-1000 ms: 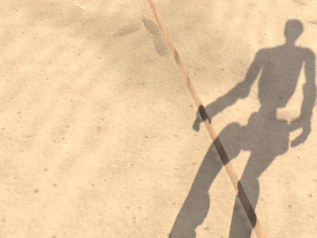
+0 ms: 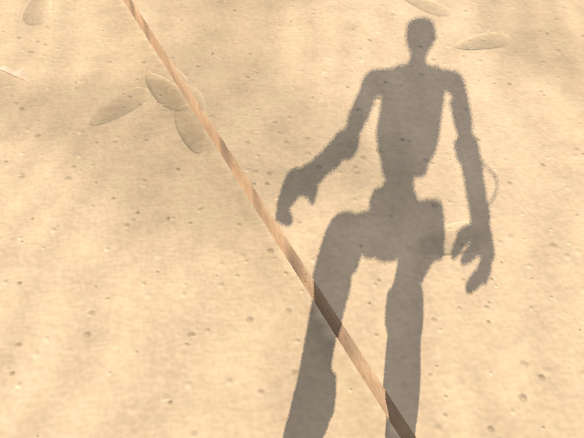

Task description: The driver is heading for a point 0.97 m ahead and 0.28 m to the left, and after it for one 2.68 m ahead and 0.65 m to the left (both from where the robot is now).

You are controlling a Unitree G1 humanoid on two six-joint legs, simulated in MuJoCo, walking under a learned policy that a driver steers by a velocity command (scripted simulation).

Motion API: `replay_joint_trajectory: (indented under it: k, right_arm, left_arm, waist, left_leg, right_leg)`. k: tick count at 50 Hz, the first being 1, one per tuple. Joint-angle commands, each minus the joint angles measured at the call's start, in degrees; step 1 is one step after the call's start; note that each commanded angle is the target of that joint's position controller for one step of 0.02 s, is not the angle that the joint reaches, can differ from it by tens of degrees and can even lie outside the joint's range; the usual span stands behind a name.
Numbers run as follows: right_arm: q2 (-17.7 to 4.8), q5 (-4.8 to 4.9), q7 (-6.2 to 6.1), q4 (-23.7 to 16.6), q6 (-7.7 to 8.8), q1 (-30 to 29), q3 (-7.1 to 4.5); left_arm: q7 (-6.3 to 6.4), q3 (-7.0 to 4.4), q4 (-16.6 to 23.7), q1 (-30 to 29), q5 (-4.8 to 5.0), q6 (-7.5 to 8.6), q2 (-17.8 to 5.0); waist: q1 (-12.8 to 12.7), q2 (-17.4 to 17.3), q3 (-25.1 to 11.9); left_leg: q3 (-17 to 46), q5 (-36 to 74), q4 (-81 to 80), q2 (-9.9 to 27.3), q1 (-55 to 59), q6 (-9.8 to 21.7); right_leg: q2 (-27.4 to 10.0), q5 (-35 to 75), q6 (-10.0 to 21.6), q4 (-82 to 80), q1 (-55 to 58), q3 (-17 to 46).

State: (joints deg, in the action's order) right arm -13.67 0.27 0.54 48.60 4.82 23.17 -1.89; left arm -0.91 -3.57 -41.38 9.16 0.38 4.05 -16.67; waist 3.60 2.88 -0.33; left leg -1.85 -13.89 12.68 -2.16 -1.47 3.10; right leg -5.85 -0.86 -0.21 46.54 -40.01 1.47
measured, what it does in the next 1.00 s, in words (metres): walks ahead, turning left: right foot, then left foot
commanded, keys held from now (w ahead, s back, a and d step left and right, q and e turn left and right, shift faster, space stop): w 0.14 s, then w+q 0.74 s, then q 0.12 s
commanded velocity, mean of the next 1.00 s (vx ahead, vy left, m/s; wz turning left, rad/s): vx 0.48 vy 0.00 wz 0.37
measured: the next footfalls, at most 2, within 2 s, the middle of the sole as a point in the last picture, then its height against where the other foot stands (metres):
right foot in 0.20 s outside the picture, level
left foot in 0.74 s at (203, 412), level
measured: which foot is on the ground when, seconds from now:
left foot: down 0.00-0.22, up 0.24-0.72, down 0.74-1.00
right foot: up 0.00-0.18, down 0.20-0.76, up 0.78-1.00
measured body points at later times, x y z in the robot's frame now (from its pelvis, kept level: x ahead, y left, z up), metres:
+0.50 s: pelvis +0.28 -0.04 +0.00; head +0.30 -0.04 +0.45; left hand +0.30 +0.24 -0.12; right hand +0.45 -0.30 -0.11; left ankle +0.37 +0.15 -0.67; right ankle +0.27 -0.14 -0.75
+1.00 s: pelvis +0.54 +0.08 +0.00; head +0.57 +0.11 +0.44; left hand +0.60 +0.40 -0.10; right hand +0.74 -0.14 -0.10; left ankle +0.52 +0.14 -0.75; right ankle +0.70 -0.06 -0.67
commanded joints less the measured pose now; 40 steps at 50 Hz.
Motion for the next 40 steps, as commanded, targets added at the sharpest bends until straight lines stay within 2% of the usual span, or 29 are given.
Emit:
replay_joint_trajectory:
  k: [1, 3, 6, 8, 9, 10, 11, 12, 13, 14, 15, 16, 17, 19, 20, 23, 25, 27, 30, 32, 33, 35, 36, 37, 38, 39, 40]
  right_arm:
    - [-10.58, 0.44, -0.78, -2.89, 0.43, 0.32, -2.45]
    - [-10.97, 0.66, -0.81, -2.08, 0.05, 2.10, -2.57]
    - [-11.75, 1.04, -1.07, -1.25, -0.77, 2.57, -3.01]
    - [-13.07, 0.95, -1.38, -1.29, -1.21, 1.99, -3.49]
    - [-13.30, 0.85, -1.45, -1.34, -1.60, 1.17, -3.50]
    - [-12.30, 0.41, -1.56, -2.05, -1.72, 0.32, -2.94]
    - [-6.38, -0.35, -1.26, -4.42, -1.01, 4.63, -1.15]
    - [-3.87, 0.82, -0.96, -3.22, 0.00, 7.98, -0.15]
    - [-10.61, 2.67, -0.71, -4.13, 0.61, 2.39, -2.15]
    - [-11.24, 3.10, -0.68, -5.86, 0.72, -2.50, -2.35]
    - [-10.18, 2.13, -0.90, -6.43, 0.50, -4.82, -2.28]
    - [-9.80, 1.45, -1.12, -6.18, -0.29, -4.47, -2.78]
    - [-8.56, 1.51, -1.10, -5.45, -1.25, -2.18, -2.74]
    - [-6.30, 1.63, -1.32, -5.19, -2.81, -0.94, -2.59]
    - [-6.14, 1.48, -1.53, -5.80, -3.28, -1.94, -2.68]
    - [-6.10, 0.92, -1.38, -7.58, -3.23, -5.83, -2.82]
    - [-5.46, 0.98, -0.52, -8.59, -2.64, -9.11, -2.52]
    - [-4.40, 0.85, 0.42, -10.18, -2.29, -13.79, -1.96]
    - [-4.05, 0.95, 1.55, -13.17, -2.34, -19.05, -1.62]
    - [-4.56, 0.98, 2.23, -15.13, -2.48, -20.84, -1.74]
    - [-5.01, 0.94, 2.51, -15.87, -2.57, -20.86, -1.94]
    - [-7.10, 0.80, 2.66, -16.24, -3.03, -17.28, -3.05]
    - [-9.16, 0.92, 2.51, -15.17, -3.23, -11.26, -4.27]
    - [-12.45, 1.06, 1.80, -12.75, -3.48, -1.53, -6.22]
    - [-17.99, 1.36, 0.47, -11.39, -4.13, 4.90, -7.87]
    - [-21.50, 1.28, 0.66, -13.50, -3.21, 0.98, -7.79]
    - [-15.97, 0.69, 1.27, -14.56, -2.22, 1.88, -6.21]
  left_arm:
    - [-0.78, 0.50, 6.15, -9.45, 0.40, 1.33, -0.61]
    - [-1.53, 0.62, 7.13, -12.32, 0.69, 1.61, -0.75]
    - [-2.54, 0.39, 8.31, -13.99, 0.85, 2.15, -2.00]
    - [-2.44, -0.60, 7.64, -10.27, 0.50, 2.25, -4.31]
    - [-1.97, -1.69, 6.02, -3.58, 0.45, 2.18, -6.19]
    - [-1.19, -2.89, 3.49, 6.53, 0.23, 2.05, -8.95]
    - [-0.47, -4.24, 2.20, 15.39, -1.54, 1.79, -14.80]
    - [-0.66, -3.41, 1.25, 16.57, -0.95, 1.68, -12.01]
    - [-0.38, -2.22, 1.51, 13.44, -0.45, 1.42, -8.02]
    - [-0.10, -1.64, 1.54, 9.66, -0.19, 1.28, -6.32]
    - [-0.22, -1.24, 1.03, 6.19, -0.44, 1.48, -5.05]
    - [-0.29, -0.93, 0.97, 3.57, -0.84, 1.99, -3.57]
    - [-0.37, -1.02, 0.58, 1.95, -1.19, 2.38, -3.31]
    - [-0.44, -1.36, -0.65, 0.65, -1.06, 3.27, -3.36]
    - [-0.38, -1.60, -1.25, 0.45, -1.12, 3.59, -3.96]
    - [0.31, -2.09, -2.89, 1.77, -1.37, 3.53, -5.23]
    - [0.82, -2.22, -3.27, 2.14, -1.30, 3.14, -6.00]
    - [1.23, -2.46, -3.77, 3.72, -1.04, 2.73, -7.13]
    - [1.50, -2.98, -5.12, 7.02, -0.22, 1.64, -8.67]
    - [1.57, -3.33, -5.70, 7.94, 0.43, 0.65, -9.59]
    - [1.64, -3.50, -5.75, 7.69, 0.73, 0.19, -10.15]
    - [1.89, -3.97, -5.34, 6.44, 1.28, -0.55, -11.89]
    - [1.98, -4.08, -5.14, 5.71, 1.55, -1.00, -12.41]
    - [2.06, -3.60, -4.92, 5.17, 1.71, -1.10, -11.48]
    - [1.96, -1.96, -3.67, 7.35, -0.52, -0.49, -6.81]
    - [1.10, -0.11, -0.42, 10.21, -0.93, 1.52, -1.78]
    - [0.26, -1.20, -0.04, 3.93, 1.05, 3.58, -7.71]
  waist:
    - [1.16, -7.36, 4.35]
    - [1.88, -7.26, 5.63]
    - [0.63, -7.80, 6.15]
    - [-2.25, -9.32, 2.47]
    - [-6.34, -9.74, -1.97]
    - [-11.17, -9.29, -8.82]
    - [-11.10, 1.43, -20.03]
    - [-9.93, 11.78, -28.35]
    - [-11.00, 6.60, -18.88]
    - [-9.60, 3.98, -10.42]
    - [-7.41, -0.09, -5.16]
    - [-5.19, 0.95, -2.78]
    - [-3.51, 2.42, -1.78]
    - [-1.99, 1.91, 0.34]
    - [-1.74, 1.59, 1.54]
    - [-2.46, 0.46, 3.10]
    - [-3.56, -0.16, 3.55]
    - [-5.68, -1.02, 4.58]
    - [-7.98, -1.56, 6.10]
    - [-8.07, -1.11, 6.40]
    - [-7.48, -0.60, 6.00]
    - [-4.46, 1.72, 2.23]
    - [-0.77, 2.04, -1.35]
    - [4.58, 0.51, -6.40]
    - [5.26, -9.73, -11.17]
    - [-0.98, -20.82, -18.44]
    - [3.63, -11.05, -20.44]
  left_leg:
    - [5.62, 17.65, -5.56, 12.21, -2.25, 7.18]
    - [6.19, 17.17, -4.92, 13.90, 0.23, 7.53]
    - [6.74, 23.30, -1.86, 16.67, 5.74, 6.87]
    - [6.76, 40.01, 4.58, 16.72, 7.94, 5.77]
    - [5.78, 49.13, 12.67, 15.23, 7.01, 4.91]
    - [4.68, 45.93, 24.90, 12.70, -1.04, 3.19]
    - [2.38, 21.62, 47.77, 5.85, -22.90, -0.05]
    - [8.96, -18.21, 61.31, -0.80, -34.19, -1.23]
    - [11.74, -16.17, 65.36, 2.77, -39.62, -0.94]
    - [9.17, -11.20, 63.97, 5.67, -40.72, -0.73]
    - [8.27, -7.21, 60.44, 7.72, -38.73, -1.12]
    - [8.62, -4.44, 57.61, 9.52, -35.72, -1.35]
    - [8.77, -2.74, 56.84, 10.39, -32.26, -1.72]
    - [8.56, -1.39, 55.46, 10.85, -31.36, -2.53]
    - [8.88, 0.35, 54.32, 10.99, -32.78, -2.90]
    - [9.58, 8.81, 47.41, 10.80, -37.60, -3.75]
    - [7.63, 15.18, 39.59, 10.28, -37.20, -3.52]
    - [4.58, 18.72, 33.01, 9.76, -36.73, -3.01]
    - [2.45, 16.99, 27.46, 9.34, -39.38, -1.77]
    - [1.07, 12.77, 25.44, 8.67, -40.53, -0.49]
    - [-0.05, 10.02, 24.72, 7.80, -39.56, 0.37]
    - [-3.61, 3.56, 24.56, 3.78, -32.04, 2.76]
    - [-5.18, 1.94, 23.72, 0.95, -23.92, 4.38]
    - [-4.93, 5.48, 20.09, -1.72, -9.09, 6.69]
    - [10.99, 8.84, 19.56, 8.03, 7.80, 10.44]
    - [45.37, -3.41, 9.16, 19.95, 23.10, 22.39]
    - [47.85, -6.62, 3.72, 21.11, 23.69, 20.12]
  right_leg:
    - [1.99, 6.71, -0.19, -9.61, 0.77, -2.64]
    - [2.64, 6.55, 0.51, -13.07, 0.93, -2.67]
    - [3.37, 1.97, 2.89, -16.73, 1.37, -2.23]
    - [5.97, -2.65, 4.84, -17.48, 9.31, -3.60]
    - [7.74, -2.70, 6.46, -18.91, 18.94, -4.92]
    - [4.89, -0.34, 8.73, -17.77, 35.73, -2.36]
    - [-11.37, -3.85, 15.43, -15.69, 61.45, 18.37]
    - [-19.56, -13.69, 19.93, -24.67, 68.25, 39.96]
    - [-17.24, -18.68, 16.54, -27.68, 60.48, 33.78]
    - [-15.15, -17.13, 14.23, -29.24, 51.26, 24.63]
    - [-12.83, -12.58, 13.00, -31.82, 42.16, 18.92]
    - [-10.61, -9.30, 12.03, -33.85, 36.48, 13.95]
    - [-9.48, -7.96, 11.77, -35.94, 32.26, 10.58]
    - [-9.12, -3.86, 12.19, -38.80, 27.97, 5.29]
    - [-9.09, -2.02, 12.16, -39.67, 27.15, 3.10]
    - [-8.38, 2.44, 11.79, -40.02, 29.52, -2.73]
    - [-7.16, 3.86, 10.73, -39.81, 31.06, -6.58]
    - [-7.48, 4.06, 10.18, -39.76, 33.00, -8.97]
    - [-9.81, 5.21, 9.82, -38.11, 39.64, -10.35]
    - [-11.24, 8.48, 9.02, -35.72, 44.06, -11.06]
    - [-11.64, 13.13, 8.44, -33.72, 45.49, -11.71]
    - [-11.40, 32.33, 7.06, -25.43, 46.90, -13.38]
    - [-10.43, 39.63, 6.25, -16.40, 45.76, -14.47]
    - [-7.99, 37.41, 4.26, -3.15, 39.50, -15.93]
    - [-4.14, 7.78, 1.41, 15.69, 23.17, -15.86]
    - [8.63, -33.14, -1.42, 34.64, 0.70, -5.40]
    - [5.79, -30.87, 0.02, 36.98, -5.22, 4.89]
Over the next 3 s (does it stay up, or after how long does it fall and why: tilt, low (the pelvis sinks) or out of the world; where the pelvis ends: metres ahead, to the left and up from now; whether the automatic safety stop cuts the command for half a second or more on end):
stays up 0.86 0.26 -0.01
